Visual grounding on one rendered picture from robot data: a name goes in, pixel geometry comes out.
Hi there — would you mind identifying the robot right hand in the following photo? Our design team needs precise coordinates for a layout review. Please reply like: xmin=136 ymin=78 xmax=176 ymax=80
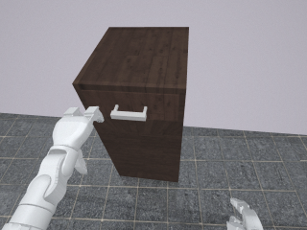
xmin=226 ymin=197 xmax=264 ymax=230

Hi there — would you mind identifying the robot left forearm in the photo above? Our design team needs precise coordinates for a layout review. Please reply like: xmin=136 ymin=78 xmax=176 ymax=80
xmin=2 ymin=145 xmax=79 ymax=230

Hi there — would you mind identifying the cabinet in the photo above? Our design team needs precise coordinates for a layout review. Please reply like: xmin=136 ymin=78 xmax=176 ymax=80
xmin=72 ymin=27 xmax=189 ymax=183

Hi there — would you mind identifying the handle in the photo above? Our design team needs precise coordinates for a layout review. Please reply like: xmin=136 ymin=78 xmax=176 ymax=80
xmin=110 ymin=104 xmax=148 ymax=122

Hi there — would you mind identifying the drawer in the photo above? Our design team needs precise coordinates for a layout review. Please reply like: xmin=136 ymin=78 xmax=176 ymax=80
xmin=82 ymin=89 xmax=179 ymax=121

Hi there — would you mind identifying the robot left hand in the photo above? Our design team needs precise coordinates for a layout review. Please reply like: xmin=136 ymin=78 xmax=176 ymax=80
xmin=52 ymin=106 xmax=105 ymax=174

